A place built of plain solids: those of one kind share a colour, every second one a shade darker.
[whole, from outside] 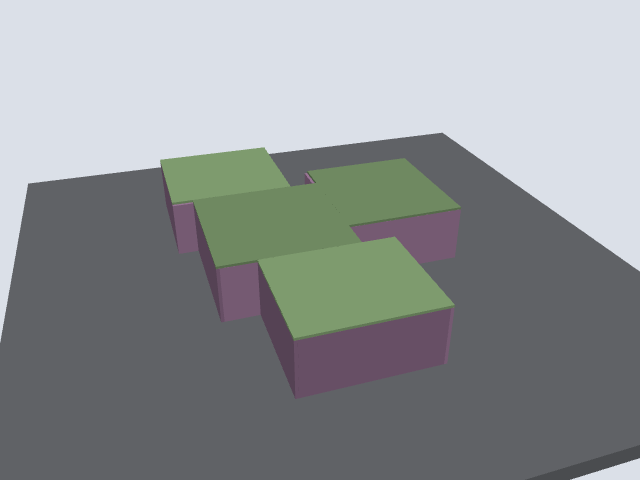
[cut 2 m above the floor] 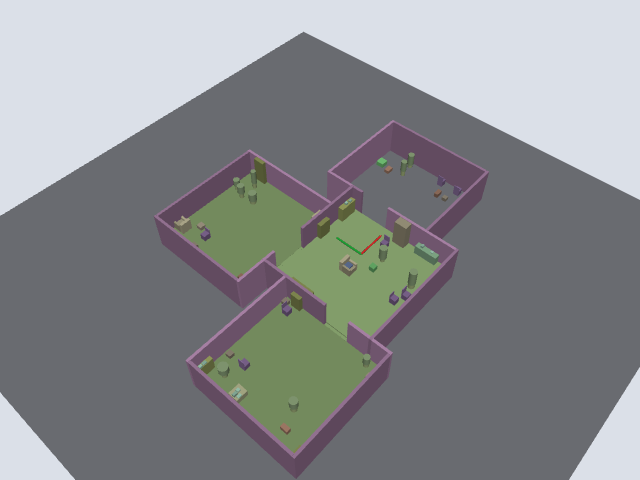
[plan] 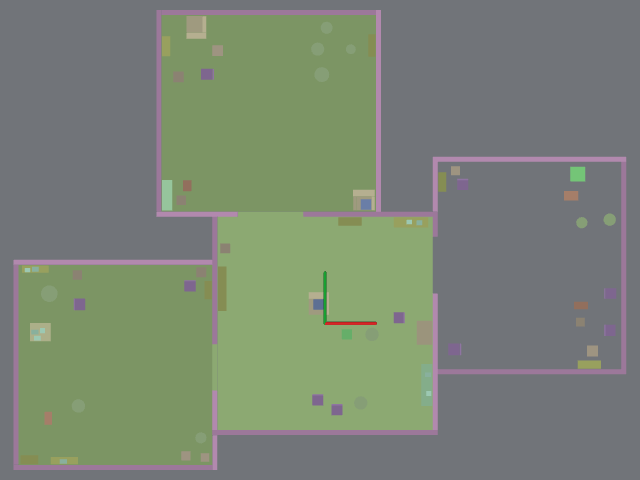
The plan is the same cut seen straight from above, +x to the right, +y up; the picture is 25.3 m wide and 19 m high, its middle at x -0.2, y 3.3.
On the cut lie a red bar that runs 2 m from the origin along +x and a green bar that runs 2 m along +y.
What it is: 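A storey of a house; a hub and three side rooms behind broad openings; the side rooms' floors lie 0.89 m, 0.074 m and not at all below the hub's; a bare drop, one riser, a flush line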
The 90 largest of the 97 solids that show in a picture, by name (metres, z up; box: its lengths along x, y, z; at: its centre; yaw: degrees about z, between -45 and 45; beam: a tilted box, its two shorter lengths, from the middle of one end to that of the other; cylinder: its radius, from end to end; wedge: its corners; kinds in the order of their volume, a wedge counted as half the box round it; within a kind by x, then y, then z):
{
 "floor_1": {"box": [7.67, 7.92, 0.87], "at": [-8.3, -1.64, 0.38]},
 "floor_2": {"box": [0.2, 1.83, 0.87], "at": [-4.36, -1.75, 0.38]},
 "floor_3": {"box": [8.5, 7.78, 0.94], "at": [-2.23, 8.31, 0.42]},
 "floor_4": {"box": [2.59, 0.2, 0.94], "at": [-2.16, 4.32, 0.42]},
 "floor_5": {"box": [8.52, 8.44, 0.94], "at": [0.0, 0.0, 0.42]},
 "wall_1": {"box": [0.2, 7.92, 3.8], "at": [-12.23, -1.64, 1.85]},
 "wall_2": {"box": [7.87, 0.2, 3.8], "at": [-8.4, -5.7, 1.85]},
 "wall_3": {"box": [7.87, 0.2, 3.8], "at": [-8.4, 2.42, 1.85]},
 "wall_4": {"box": [0.2, 7.98, 3.8], "at": [-6.58, 8.41, 1.85]},
 "wall_5": {"box": [2.22, 0.2, 3.8], "at": [-5.57, 4.32, 1.85]},
 "wall_6": {"box": [0.2, 1.38, 3.8], "at": [-4.36, -5.11, 1.85]},
 "wall_7": {"box": [0.2, 1.56, 3.8], "at": [-4.36, -3.44, 1.85]},
 "wall_8": {"box": [0.2, 5.05, 3.8], "at": [-4.36, 1.7, 1.85]},
 "wall_9": {"box": [1.01, 0.2, 3.8], "at": [-3.96, 4.32, 1.85]},
 "wall_10": {"box": [8.5, 0.2, 3.8], "at": [-2.23, 12.31, 1.85]},
 "wall_11": {"box": [8.92, 0.2, 3.8], "at": [0.0, -4.32, 1.85]},
 "wall_12": {"box": [5.33, 0.2, 3.8], "at": [1.8, 4.32, 1.85]},
 "wall_13": {"box": [0.2, 7.98, 3.8], "at": [2.12, 8.41, 1.85]},
 "wall_14": {"box": [0.2, 5.41, 3.8], "at": [4.36, -1.52, 1.85]},
 "wall_15": {"box": [0.2, 0.79, 3.8], "at": [4.36, 3.83, 1.85]},
 "wall_16": {"box": [0.2, 2.17, 3.8], "at": [4.36, 5.51, 1.85]},
 "wall_17": {"box": [7.46, 0.2, 3.8], "at": [8.19, -1.92, 1.85]},
 "wall_18": {"box": [7.46, 0.2, 3.8], "at": [8.19, 6.49, 1.85]},
 "wall_19": {"box": [0.2, 8.21, 3.8], "at": [11.82, 2.29, 1.85]},
 "roof_1": {"box": [7.87, 8.32, 0.16], "at": [-8.4, -1.64, 3.83]},
 "roof_2": {"box": [8.9, 7.98, 0.16], "at": [-2.23, 8.41, 3.83]},
 "roof_3": {"box": [8.92, 8.84, 0.16], "at": [0.0, 0.0, 3.83]},
 "roof_4": {"box": [7.46, 8.61, 0.16], "at": [8.19, 2.29, 3.83]},
 "case_1": {"box": [0.71, 0.36, 1.13], "at": [-11.7, -5.4, 1.38]},
 "case_2": {"box": [1.06, 0.29, 1.03], "at": [-11.46, 2.15, 1.33]},
 "case_3": {"box": [1.08, 0.29, 0.97], "at": [-10.32, -5.44, 1.3]},
 "case_4": {"box": [0.34, 0.8, 1.23], "at": [-6.29, 10.97, 1.5]},
 "case_5": {"box": [0.29, 0.73, 1.24], "at": [-4.63, 1.32, 1.43]},
 "case_6": {"box": [0.34, 1.76, 1.58], "at": [-4.07, 1.37, 1.68]},
 "case_7": {"box": [0.93, 0.33, 1.31], "at": [0.99, 4.04, 1.55]},
 "case_8": {"box": [0.29, 0.89, 2.01], "at": [1.85, 11.0, 1.89]},
 "case_9": {"box": [1.36, 0.41, 1.2], "at": [3.4, 4.0, 1.49]},
 "case_10": {"box": [0.31, 0.77, 1.98], "at": [4.64, 5.6, 0.94]},
 "case_11": {"box": [0.92, 0.33, 1.23], "at": [10.46, -1.63, 0.56]},
 "bush_1": {"cylinder": 0.33, "from": [-10.91, 1.17, 1.36], "to": [-10.91, 1.17, 1.87]},
 "bush_2": {"cylinder": 0.27, "from": [-9.76, -3.27, 1.33], "to": [-9.76, -3.27, 1.9]},
 "bush_3": {"cylinder": 0.22, "from": [-4.91, -4.53, 1.17], "to": [-4.91, -4.53, 1.76]},
 "bush_4": {"cylinder": 0.26, "from": [-0.29, 10.86, 1.38], "to": [-0.29, 10.86, 2.05]},
 "bush_5": {"cylinder": 0.29, "from": [-0.13, 9.85, 1.18], "to": [-0.13, 9.85, 1.86]},
 "bush_6": {"cylinder": 0.24, "from": [0.06, 11.7, 1.31], "to": [0.06, 11.7, 1.82]},
 "bush_7": {"cylinder": 0.19, "from": [1.02, 10.85, 1.38], "to": [1.02, 10.85, 2.53]},
 "bush_8": {"cylinder": 0.26, "from": [1.41, -3.15, 1.32], "to": [1.41, -3.15, 2.48]},
 "bush_9": {"cylinder": 0.27, "from": [1.86, -0.44, 1.24], "to": [1.86, -0.44, 2.23]},
 "bush_10": {"cylinder": 0.22, "from": [10.17, 3.99, 0.5], "to": [10.17, 3.99, 1.38]},
 "bush_11": {"cylinder": 0.24, "from": [11.27, 4.11, 0.32], "to": [11.27, 4.11, 1.25]},
 "armchair_1": {"box": [0.15, 0.66, 0.6], "at": [-5.41, 11.84, 1.19]},
 "armchair_2": {"box": [0.79, 0.24, 0.87], "at": [-5.09, 11.39, 1.32]},
 "armchair_3": {"box": [0.48, 0.66, 0.41], "at": [-5.09, 11.84, 1.09]},
 "armchair_4": {"box": [0.15, 0.66, 0.6], "at": [-4.78, 11.84, 1.19]},
 "armchair_5": {"box": [0.15, 0.64, 0.6], "at": [-0.57, 0.66, 1.19]},
 "armchair_6": {"box": [0.5, 0.64, 0.43], "at": [-0.24, 0.66, 1.1]},
 "armchair_7": {"box": [0.8, 0.25, 0.89], "at": [-0.24, 1.1, 1.33]},
 "armchair_8": {"box": [0.12, 0.55, 0.69], "at": [1.17, 4.75, 1.24]},
 "armchair_9": {"box": [0.61, 0.55, 0.46], "at": [1.54, 4.75, 1.12]},
 "armchair_10": {"box": [0.86, 0.26, 0.79], "at": [1.54, 5.16, 1.28]},
 "armchair_11": {"box": [0.12, 0.55, 0.69], "at": [1.91, 4.75, 1.24]},
 "wardrobe_1": {"box": [0.62, 0.95, 2.01], "at": [3.93, -0.37, 1.9]},
 "sideboard_1": {"box": [0.41, 1.22, 0.81], "at": [-6.25, 5.07, 1.29]},
 "sideboard_2": {"box": [0.44, 1.66, 0.72], "at": [4.02, -2.44, 1.25]},
 "chair_1": {"box": [0.41, 0.47, 0.42], "at": [-9.7, 0.75, 1.02]},
 "chair_2": {"box": [0.45, 0.4, 0.46], "at": [-5.34, 1.46, 1.04]},
 "chair_3": {"box": [0.46, 0.43, 0.45], "at": [-4.68, 9.86, 1.12]},
 "chair_4": {"box": [0.43, 0.4, 0.46], "at": [-0.29, -3.05, 1.12]},
 "chair_5": {"box": [0.45, 0.39, 0.42], "at": [0.47, -3.45, 1.1]},
 "chair_6": {"box": [0.39, 0.44, 0.44], "at": [2.91, 0.22, 1.11]},
 "chair_7": {"box": [0.46, 0.48, 0.51], "at": [5.11, -1.03, 0.2]},
 "chair_8": {"box": [0.44, 0.38, 0.45], "at": [5.45, 5.47, 0.17]},
 "chair_9": {"box": [0.4, 0.45, 0.5], "at": [11.3, -0.28, 0.2]},
 "chair_10": {"box": [0.43, 0.42, 0.49], "at": [11.31, 1.18, 0.19]},
 "basket_1": {"box": [0.37, 0.38, 0.3], "at": [-9.8, 1.91, 0.96]},
 "basket_2": {"box": [0.43, 0.43, 0.36], "at": [-5.8, 9.76, 1.07]},
 "basket_3": {"box": [0.38, 0.38, 0.33], "at": [-5.69, 4.87, 1.05]},
 "basket_4": {"box": [0.37, 0.37, 0.37], "at": [-5.51, -5.25, 1.0]},
 "basket_5": {"box": [0.4, 0.4, 0.31], "at": [-4.9, 2.03, 0.97]},
 "basket_6": {"box": [0.43, 0.43, 0.29], "at": [-4.25, 10.79, 1.04]},
 "basket_7": {"box": [0.39, 0.39, 0.37], "at": [-3.95, 2.97, 1.08]},
 "basket_8": {"box": [0.35, 0.35, 0.34], "at": [10.11, 0.05, 0.12]},
 "basket_9": {"box": [0.44, 0.44, 0.44], "at": [10.59, -1.09, 0.17]},
 "lowtable_1": {"box": [0.82, 0.72, 0.45], "at": [-11.27, -0.35, 1.04]},
 "toybox_1": {"box": [0.31, 0.52, 0.34], "at": [-10.96, -3.75, 0.98]},
 "toybox_2": {"box": [0.34, 0.44, 0.3], "at": [-5.45, 5.45, 1.04]},
 "toybox_3": {"box": [0.56, 0.38, 0.33], "at": [9.74, 5.05, 0.11]},
 "toybox_4": {"box": [0.55, 0.3, 0.4], "at": [10.13, 0.7, 0.15]},
 "pouf_1": {"box": [0.41, 0.41, 0.36], "at": [0.86, -0.43, 1.07]},
 "pouf_2": {"box": [0.59, 0.59, 0.42], "at": [10.0, 5.91, 0.16]}
}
